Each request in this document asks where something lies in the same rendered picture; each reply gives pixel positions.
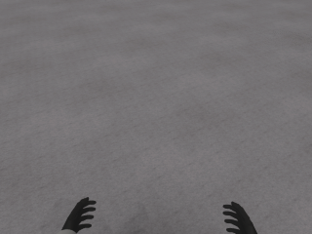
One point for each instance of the right robot hand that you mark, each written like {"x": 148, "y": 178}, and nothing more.
{"x": 243, "y": 221}

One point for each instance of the left robot hand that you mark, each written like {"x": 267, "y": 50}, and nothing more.
{"x": 76, "y": 216}

